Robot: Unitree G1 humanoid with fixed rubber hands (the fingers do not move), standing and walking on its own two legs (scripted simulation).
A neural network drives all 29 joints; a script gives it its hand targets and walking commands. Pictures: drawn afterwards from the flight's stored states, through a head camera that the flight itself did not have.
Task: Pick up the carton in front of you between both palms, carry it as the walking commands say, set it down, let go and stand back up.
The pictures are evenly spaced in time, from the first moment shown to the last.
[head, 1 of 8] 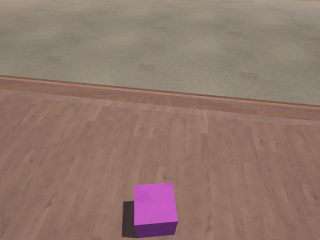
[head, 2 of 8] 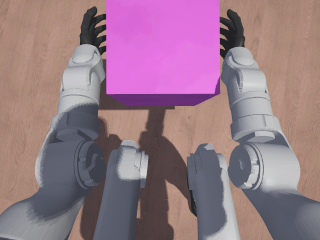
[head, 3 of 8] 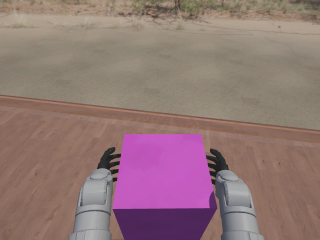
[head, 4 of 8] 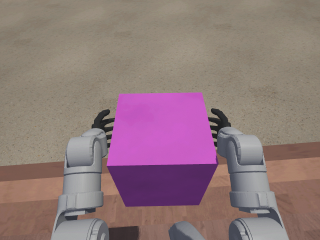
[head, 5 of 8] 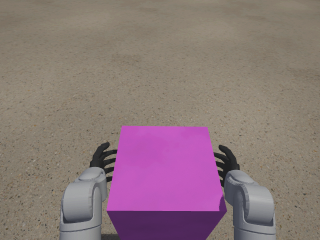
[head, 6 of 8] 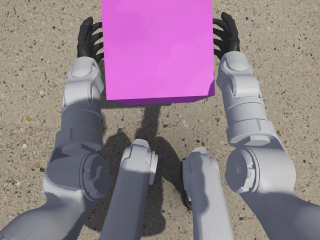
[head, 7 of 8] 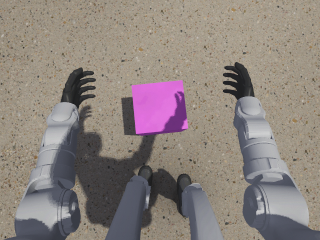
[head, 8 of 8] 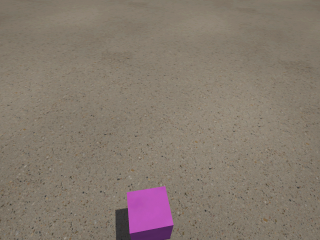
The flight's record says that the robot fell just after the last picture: no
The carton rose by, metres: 0.69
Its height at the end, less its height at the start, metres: -1.25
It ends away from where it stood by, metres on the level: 4.09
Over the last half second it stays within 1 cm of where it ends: yes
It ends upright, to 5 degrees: yes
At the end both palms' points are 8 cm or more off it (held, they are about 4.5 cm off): yes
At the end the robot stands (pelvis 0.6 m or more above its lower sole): yes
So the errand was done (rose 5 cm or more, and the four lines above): yes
